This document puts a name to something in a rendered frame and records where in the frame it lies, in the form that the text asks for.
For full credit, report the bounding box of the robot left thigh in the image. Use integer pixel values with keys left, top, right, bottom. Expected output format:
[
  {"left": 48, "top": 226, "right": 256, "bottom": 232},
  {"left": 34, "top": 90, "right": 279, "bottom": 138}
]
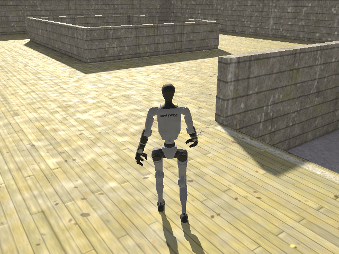
[{"left": 151, "top": 147, "right": 164, "bottom": 180}]

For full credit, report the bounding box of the robot thigh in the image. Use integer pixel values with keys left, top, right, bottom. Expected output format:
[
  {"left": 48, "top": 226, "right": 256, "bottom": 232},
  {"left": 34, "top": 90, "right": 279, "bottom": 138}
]
[
  {"left": 177, "top": 148, "right": 188, "bottom": 187},
  {"left": 151, "top": 147, "right": 164, "bottom": 180}
]

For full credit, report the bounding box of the right robot hand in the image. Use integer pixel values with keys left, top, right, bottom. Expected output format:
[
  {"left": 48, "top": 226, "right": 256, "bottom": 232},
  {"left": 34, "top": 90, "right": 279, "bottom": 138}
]
[{"left": 186, "top": 139, "right": 198, "bottom": 148}]

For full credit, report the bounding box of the robot left forearm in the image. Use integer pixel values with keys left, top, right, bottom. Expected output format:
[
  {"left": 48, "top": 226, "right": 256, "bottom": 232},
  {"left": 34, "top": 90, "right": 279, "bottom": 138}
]
[{"left": 137, "top": 129, "right": 148, "bottom": 153}]

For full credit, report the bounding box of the left robot hand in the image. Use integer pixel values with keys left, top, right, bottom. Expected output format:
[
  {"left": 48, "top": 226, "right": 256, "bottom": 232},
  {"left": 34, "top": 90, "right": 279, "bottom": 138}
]
[{"left": 135, "top": 152, "right": 147, "bottom": 166}]

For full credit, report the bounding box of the robot right upper arm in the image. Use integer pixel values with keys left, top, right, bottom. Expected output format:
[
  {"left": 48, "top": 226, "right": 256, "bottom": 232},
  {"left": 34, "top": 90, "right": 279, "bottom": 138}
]
[{"left": 180, "top": 106, "right": 195, "bottom": 134}]

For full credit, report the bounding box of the robot right thigh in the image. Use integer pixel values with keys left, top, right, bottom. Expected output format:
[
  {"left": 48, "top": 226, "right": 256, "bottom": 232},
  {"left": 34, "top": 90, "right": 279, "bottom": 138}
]
[{"left": 177, "top": 148, "right": 188, "bottom": 187}]

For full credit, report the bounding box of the robot left upper arm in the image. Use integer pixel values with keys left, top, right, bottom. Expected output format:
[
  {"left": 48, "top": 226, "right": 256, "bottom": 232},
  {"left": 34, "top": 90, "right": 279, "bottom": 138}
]
[{"left": 144, "top": 107, "right": 158, "bottom": 137}]

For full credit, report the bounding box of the robot right forearm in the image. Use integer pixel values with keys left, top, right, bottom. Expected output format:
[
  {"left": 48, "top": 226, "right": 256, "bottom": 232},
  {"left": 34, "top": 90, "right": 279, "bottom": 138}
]
[{"left": 189, "top": 126, "right": 198, "bottom": 142}]

